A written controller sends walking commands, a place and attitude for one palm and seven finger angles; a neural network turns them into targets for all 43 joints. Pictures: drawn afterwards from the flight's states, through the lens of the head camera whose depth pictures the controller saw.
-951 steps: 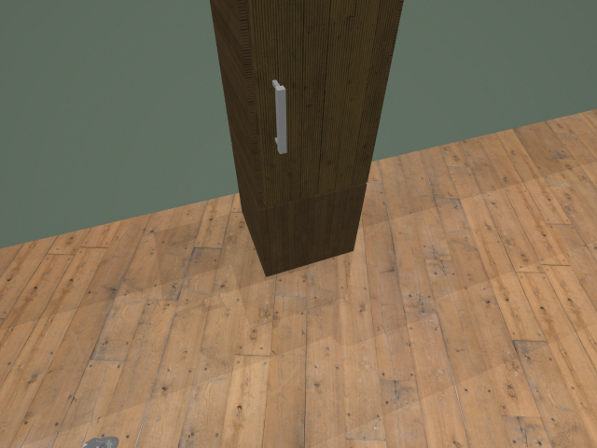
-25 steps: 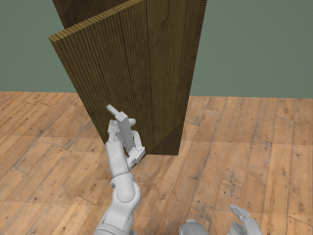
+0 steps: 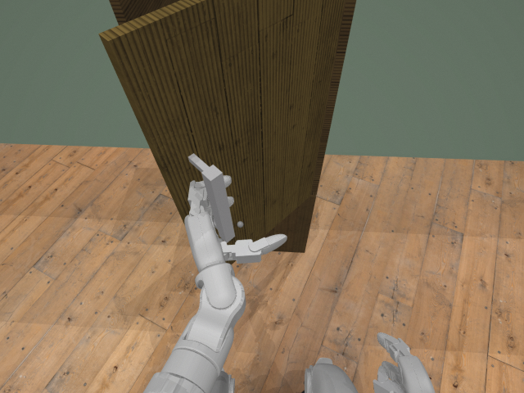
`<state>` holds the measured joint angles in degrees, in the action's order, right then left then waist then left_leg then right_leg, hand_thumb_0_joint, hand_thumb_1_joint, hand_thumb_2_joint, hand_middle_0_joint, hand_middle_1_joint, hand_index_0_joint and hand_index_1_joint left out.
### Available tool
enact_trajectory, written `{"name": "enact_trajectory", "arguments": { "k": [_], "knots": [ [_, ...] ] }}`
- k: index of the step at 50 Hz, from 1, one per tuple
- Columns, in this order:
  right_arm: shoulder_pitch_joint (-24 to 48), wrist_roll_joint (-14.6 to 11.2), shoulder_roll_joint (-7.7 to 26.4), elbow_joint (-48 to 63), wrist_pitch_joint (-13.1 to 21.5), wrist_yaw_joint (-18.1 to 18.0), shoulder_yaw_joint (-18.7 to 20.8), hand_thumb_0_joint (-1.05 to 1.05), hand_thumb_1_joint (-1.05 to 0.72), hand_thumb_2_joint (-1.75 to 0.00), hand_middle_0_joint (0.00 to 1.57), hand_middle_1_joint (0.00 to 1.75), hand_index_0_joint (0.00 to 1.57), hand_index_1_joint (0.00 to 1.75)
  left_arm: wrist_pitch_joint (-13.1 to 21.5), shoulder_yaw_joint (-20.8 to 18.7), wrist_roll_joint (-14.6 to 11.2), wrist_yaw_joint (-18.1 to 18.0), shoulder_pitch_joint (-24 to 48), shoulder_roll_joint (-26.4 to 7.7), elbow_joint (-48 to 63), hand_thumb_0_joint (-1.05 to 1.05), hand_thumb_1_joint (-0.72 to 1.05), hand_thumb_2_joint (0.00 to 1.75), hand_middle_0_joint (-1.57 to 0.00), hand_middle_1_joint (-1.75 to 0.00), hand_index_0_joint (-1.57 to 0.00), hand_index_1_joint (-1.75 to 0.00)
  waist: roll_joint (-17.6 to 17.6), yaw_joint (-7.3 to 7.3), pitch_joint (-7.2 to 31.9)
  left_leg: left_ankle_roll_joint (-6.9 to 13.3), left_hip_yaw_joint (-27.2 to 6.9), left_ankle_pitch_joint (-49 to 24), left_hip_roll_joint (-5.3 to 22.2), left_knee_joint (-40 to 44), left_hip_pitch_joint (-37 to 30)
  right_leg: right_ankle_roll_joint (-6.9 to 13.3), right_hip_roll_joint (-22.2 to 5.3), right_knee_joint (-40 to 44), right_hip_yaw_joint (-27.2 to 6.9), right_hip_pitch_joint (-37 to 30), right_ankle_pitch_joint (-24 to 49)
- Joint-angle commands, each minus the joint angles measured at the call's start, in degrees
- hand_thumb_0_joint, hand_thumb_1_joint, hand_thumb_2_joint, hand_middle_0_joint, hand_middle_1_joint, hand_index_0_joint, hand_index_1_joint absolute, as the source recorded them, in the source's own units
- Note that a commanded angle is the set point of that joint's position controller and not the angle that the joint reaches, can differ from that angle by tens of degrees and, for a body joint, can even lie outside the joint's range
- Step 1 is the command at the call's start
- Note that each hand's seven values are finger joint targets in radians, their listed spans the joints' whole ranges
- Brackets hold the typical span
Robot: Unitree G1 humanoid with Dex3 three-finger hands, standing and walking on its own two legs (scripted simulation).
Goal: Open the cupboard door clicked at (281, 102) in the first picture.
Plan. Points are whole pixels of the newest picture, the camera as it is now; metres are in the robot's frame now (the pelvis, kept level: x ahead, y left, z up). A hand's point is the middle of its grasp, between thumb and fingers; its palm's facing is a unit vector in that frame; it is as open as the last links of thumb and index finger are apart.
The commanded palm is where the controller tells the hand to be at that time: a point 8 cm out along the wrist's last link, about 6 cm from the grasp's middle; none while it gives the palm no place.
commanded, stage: open thumb and fingers to let go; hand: left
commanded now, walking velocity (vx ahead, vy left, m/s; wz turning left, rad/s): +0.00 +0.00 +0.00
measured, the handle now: (213, 201) +0.39 +0.09 +0.05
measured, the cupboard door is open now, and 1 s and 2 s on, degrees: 48 49 49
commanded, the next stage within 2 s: slide the hand sideways off the handle in 0.30 s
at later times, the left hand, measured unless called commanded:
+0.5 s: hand (237, 233) +0.34 +0.05 +0.04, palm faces +0.15 -0.98 -0.08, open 15.2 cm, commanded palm +0.31 +0.09 +0.05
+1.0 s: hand (224, 263) +0.29 +0.07 +0.04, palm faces -0.12 -0.99 +0.00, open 16.3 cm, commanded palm +0.27 +0.13 +0.05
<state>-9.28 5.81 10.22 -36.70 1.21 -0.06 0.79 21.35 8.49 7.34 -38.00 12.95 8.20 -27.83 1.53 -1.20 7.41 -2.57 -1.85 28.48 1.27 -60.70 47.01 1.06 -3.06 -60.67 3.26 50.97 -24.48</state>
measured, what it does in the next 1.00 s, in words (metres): stands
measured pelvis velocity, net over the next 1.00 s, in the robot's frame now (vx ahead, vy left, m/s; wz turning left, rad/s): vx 0.02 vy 0.02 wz -0.02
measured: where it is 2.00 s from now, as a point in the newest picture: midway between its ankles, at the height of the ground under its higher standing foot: outside the picture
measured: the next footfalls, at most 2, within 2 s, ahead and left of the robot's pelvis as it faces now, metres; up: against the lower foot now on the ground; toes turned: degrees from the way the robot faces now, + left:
none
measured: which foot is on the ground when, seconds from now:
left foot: down 0.00-1.00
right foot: down 0.00-1.00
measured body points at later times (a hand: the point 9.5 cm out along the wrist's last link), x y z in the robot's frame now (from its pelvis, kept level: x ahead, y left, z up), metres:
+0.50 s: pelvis +0.00 +0.01 +0.00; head +0.07 +0.00 +0.44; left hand +0.33 +0.10 +0.05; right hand +0.15 -0.22 -0.12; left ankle +0.01 +0.15 -0.66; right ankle +0.05 -0.11 -0.66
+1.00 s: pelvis +0.02 +0.02 +0.00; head +0.09 +0.01 +0.44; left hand +0.30 +0.12 +0.05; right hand +0.18 -0.20 -0.10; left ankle +0.01 +0.15 -0.66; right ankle +0.05 -0.11 -0.66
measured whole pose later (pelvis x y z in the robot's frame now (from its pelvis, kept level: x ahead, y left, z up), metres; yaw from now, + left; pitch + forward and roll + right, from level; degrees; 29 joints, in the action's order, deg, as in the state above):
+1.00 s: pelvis +0.02 +0.02 +0.00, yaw -1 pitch +15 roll +0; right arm -13.8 1.2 11.6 -26.5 1.4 1.3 0.0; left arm 20.1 12.3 0.5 -5.4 -7.3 -1.1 -5.8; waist 1.2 -0.5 6.8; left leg -0.6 0.0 31.7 0.6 -63.2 46.2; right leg -0.9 -3.6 -62.5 1.2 50.5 -26.7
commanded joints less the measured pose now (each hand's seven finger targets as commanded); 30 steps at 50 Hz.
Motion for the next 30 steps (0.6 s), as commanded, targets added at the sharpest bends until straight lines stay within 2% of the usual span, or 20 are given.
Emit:
{"name": "enact_trajectory", "arguments": {
  "k": [1,4,5,7,9,11,14,17,18,19,20,21,22,23,24,25,26,28,29,30],
  "knots": [
    [1.8,0.1,5.4,8.0,2.6,-0.4,1.8,0.00,-0.90,-0.90,0.20,0.30,0.20,0.30,3.6,0.6,1.3,0.2,17.5,2.6,11.7,0.00,-0.50,0.30,-0.26,-0.95,-0.26,-0.95,-6.7,-1.29,18.3,2.6,2.5,-7.2,-2.8,8.1,-3.3,0.5,1.7,11.8,-1.5,-16.3,5.0],
    [1.8,0.2,5.7,8.2,2.7,-0.4,1.9,0.00,-0.90,-0.90,0.20,0.30,0.20,0.30,3.6,0.0,1.6,-0.2,16.5,2.1,11.4,0.00,-0.50,0.30,-0.23,-0.80,-0.23,-0.80,-7.0,-0.90,18.7,2.6,2.5,-7.2,-2.8,8.3,-3.1,0.6,1.9,11.9,-1.5,-16.6,4.8],
    [1.7,0.2,5.5,8.2,2.7,-0.2,1.8,0.00,-0.90,-0.90,0.20,0.30,0.20,0.30,3.6,0.6,1.6,-0.3,17.3,2.8,11.7,0.00,-0.50,0.30,-0.22,-0.75,-0.22,-0.75,-5.9,-1.05,18.2,2.5,2.6,-7.0,-2.8,8.5,-3.3,0.6,1.8,11.8,-1.3,-16.1,4.5],
    [1.5,0.2,5.6,7.8,2.8,-0.1,1.8,0.00,-0.90,-0.90,0.20,0.30,0.20,0.30,3.6,1.4,1.8,-0.6,18.5,3.7,11.1,0.00,-0.50,0.30,-0.21,-0.65,-0.21,-0.65,-6.1,-1.58,17.3,2.6,2.5,-6.5,-2.7,8.5,-3.4,0.7,1.9,11.8,-1.0,-15.0,3.7],
    [1.5,0.3,5.8,8.0,3.0,-0.1,2.0,0.00,-0.90,-0.90,0.20,0.30,0.20,0.30,3.6,-0.1,1.9,-0.9,18.0,2.4,10.8,0.00,-0.50,0.30,-0.19,-0.55,-0.19,-0.55,-6.6,-1.12,18.1,2.5,2.4,-6.6,-2.7,8.5,-3.2,0.7,2.1,11.7,-0.9,-15.4,3.6],
    [1.3,0.4,5.5,8.0,2.9,0.0,2.0,0.00,-0.90,-0.90,0.20,0.30,0.20,0.30,3.6,0.4,1.9,-1.0,17.5,2.9,11.7,0.00,-0.50,0.30,-0.18,-0.45,-0.18,-0.45,-5.7,-0.95,19.1,2.5,2.8,-7.4,-2.7,8.5,-3.7,0.7,2.1,11.6,-1.0,-16.0,4.7],
    [1.3,0.2,5.7,8.0,3.0,0.0,1.9,0.00,-0.90,-0.90,0.20,0.30,0.20,0.30,3.3,0.9,1.8,-0.8,17.9,3.5,11.2,0.00,-0.50,0.30,-0.15,-0.30,-0.15,-0.30,-6.8,-1.54,17.7,2.5,2.4,-6.9,-2.6,8.6,-3.5,0.7,2.1,11.9,-0.8,-15.3,3.9],
    [1.6,0.2,5.6,7.6,3.0,0.0,1.8,0.00,-0.90,-0.90,0.20,0.30,0.20,0.30,3.2,1.1,1.7,-1.0,18.7,4.1,10.1,0.00,-0.50,0.30,-0.15,-0.30,-0.15,-0.30,-6.5,-1.75,16.5,2.5,2.4,-5.9,-2.6,8.6,-3.4,0.6,2.1,11.9,-0.7,-14.1,2.7],
    [1.4,0.3,5.6,7.5,3.1,0.0,1.8,0.00,-0.90,-0.90,0.20,0.30,0.20,0.30,3.3,1.0,1.6,-1.2,20.2,4.0,10.6,0.00,-0.50,0.30,-0.15,-0.30,-0.15,-0.30,-6.4,-1.97,17.1,2.6,2.5,-6.2,-2.7,8.4,-3.5,0.6,2.1,11.8,-0.7,-14.2,3.1],
    [1.6,0.2,5.7,7.7,3.1,0.0,1.8,0.00,-0.90,-0.90,0.20,0.30,0.20,0.30,3.4,1.0,1.7,-1.1,19.7,3.8,11.2,0.00,-0.50,0.30,-0.15,-0.30,-0.15,-0.30,-6.0,-1.52,17.5,2.5,2.2,-6.3,-2.7,8.6,-3.6,0.7,2.1,11.5,-0.5,-14.3,3.1],
    [1.5,0.3,5.6,7.5,3.1,0.0,1.9,0.00,-0.90,-0.90,0.20,0.30,0.20,0.30,3.4,1.0,1.7,-1.2,20.2,3.9,10.9,0.00,-0.50,0.30,-0.15,-0.30,-0.15,-0.30,-5.8,-1.91,18.2,2.5,2.3,-6.7,-2.6,8.4,-4.1,0.7,2.1,11.3,-0.4,-14.2,3.7],
    [-2.4,0.1,7.2,6.0,2.6,0.0,2.2,0.00,-0.90,-0.90,0.20,0.30,0.20,0.30,5.1,13.0,8.5,10.4,17.1,-0.5,12.1,0.00,-0.50,0.30,-0.15,-0.30,-0.15,-0.30,-8.0,-5.80,16.6,3.4,2.3,-7.3,-2.2,6.9,-5.5,0.8,1.9,10.4,-1.6,-12.6,8.2],
    [-2.8,-0.7,7.2,8.0,2.8,-0.2,2.5,0.00,-0.90,-0.90,0.20,0.30,0.20,0.30,7.4,9.4,6.3,16.4,19.7,-3.9,14.6,0.00,-0.50,0.30,-0.15,-0.30,-0.15,-0.30,-7.0,-4.77,19.1,3.7,2.2,-8.3,-2.6,6.2,-4.6,1.0,1.2,9.6,-2.1,-14.4,10.9],
    [-2.4,-1.0,7.3,8.6,2.9,-0.5,2.4,0.00,-0.90,-0.90,0.20,0.30,0.20,0.30,8.8,9.0,5.0,21.2,20.0,-5.8,16.8,0.00,-0.50,0.30,-0.15,-0.30,-0.15,-0.30,-4.8,-3.96,20.7,3.8,2.4,-8.0,-2.8,5.9,-4.9,1.0,1.0,9.1,-2.8,-15.9,11.5],
    [-2.7,-1.8,7.7,9.5,3.0,-0.7,2.3,0.00,-0.90,-0.90,0.20,0.30,0.20,0.30,9.5,9.5,3.4,25.9,20.2,-6.4,18.4,0.00,-0.50,0.30,-0.15,-0.30,-0.15,-0.30,-3.2,-4.22,21.2,3.8,2.2,-8.3,-2.7,6.2,-6.2,1.2,1.0,8.5,-2.6,-15.7,11.8],
    [-2.8,-2.5,7.7,10.2,3.3,-0.8,2.1,0.00,-0.90,-0.90,0.20,0.30,0.20,0.30,9.4,10.5,0.7,30.7,19.5,-5.8,18.1,0.00,-0.50,0.30,-0.15,-0.30,-0.15,-0.30,-2.5,-4.41,20.4,3.9,2.1,-8.0,-2.9,6.4,-6.7,1.2,1.1,8.8,-2.5,-15.6,11.7],
    [-2.7,-3.6,7.7,11.1,3.6,-1.0,1.8,0.00,-0.90,-0.90,0.20,0.30,0.20,0.30,8.4,10.0,-3.0,34.4,17.2,-4.9,16.8,0.00,-0.50,0.30,-0.15,-0.30,-0.15,-0.30,-2.9,-4.02,18.4,3.8,1.8,-7.0,-2.9,7.4,-6.8,1.1,1.4,9.6,-2.0,-15.6,10.3],
    [-2.1,-5.1,7.8,12.6,4.1,-1.3,1.2,0.00,-0.90,-0.90,0.20,0.30,0.20,0.30,5.8,8.6,-9.9,37.5,15.9,-2.3,17.1,0.00,-0.50,0.30,-0.15,-0.30,-0.15,-0.30,-3.4,-3.50,16.3,3.4,1.3,-5.1,-2.9,8.8,-7.0,0.9,1.9,10.9,-1.3,-14.8,6.2],
    [-1.8,-5.5,7.9,13.2,4.5,-1.3,1.0,0.00,-0.90,-0.90,0.20,0.30,0.20,0.30,4.7,7.8,-11.9,37.6,15.3,-1.6,17.6,0.00,-0.50,0.30,-0.15,-0.30,-0.15,-0.30,-2.3,-2.92,15.5,3.3,0.9,-5.2,-3.0,9.7,-7.6,1.0,2.0,10.7,-0.5,-14.1,5.2],
    [-2.1,-5.6,8.0,13.1,4.7,-1.1,1.1,0.00,-0.90,-0.90,0.20,0.30,0.20,0.30,3.8,6.3,-13.0,37.0,12.9,-1.8,17.1,0.00,-0.50,0.30,-0.15,-0.30,-0.15,-0.30,-3.7,-2.43,15.1,3.1,0.7,-5.9,-2.9,9.8,-7.5,0.9,2.1,10.4,0.0,-13.9,5.5]
  ]
}}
